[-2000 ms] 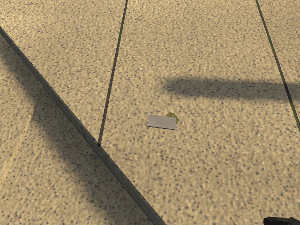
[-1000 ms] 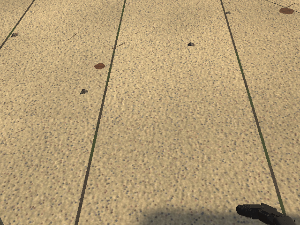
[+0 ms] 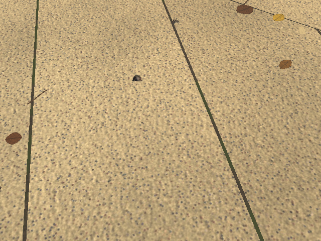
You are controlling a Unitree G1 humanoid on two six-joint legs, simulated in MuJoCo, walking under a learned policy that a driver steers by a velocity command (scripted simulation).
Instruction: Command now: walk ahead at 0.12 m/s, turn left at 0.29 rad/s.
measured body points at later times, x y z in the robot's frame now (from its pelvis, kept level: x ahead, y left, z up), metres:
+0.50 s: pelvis +0.09 +0.01 -0.01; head +0.12 +0.02 +0.44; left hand +0.16 +0.31 -0.11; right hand +0.32 -0.22 -0.10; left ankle +0.14 +0.12 -0.74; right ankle +0.14 -0.12 -0.73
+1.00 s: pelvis +0.08 +0.00 -0.01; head +0.09 +0.01 +0.44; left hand +0.08 +0.28 -0.12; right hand +0.32 -0.16 -0.11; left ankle +0.01 +0.11 -0.74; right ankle +0.15 -0.12 -0.74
